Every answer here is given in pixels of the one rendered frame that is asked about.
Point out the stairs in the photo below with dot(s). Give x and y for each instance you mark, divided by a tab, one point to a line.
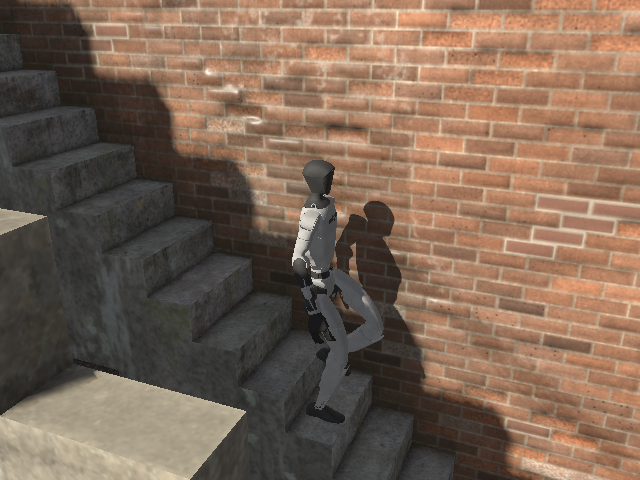
144	293

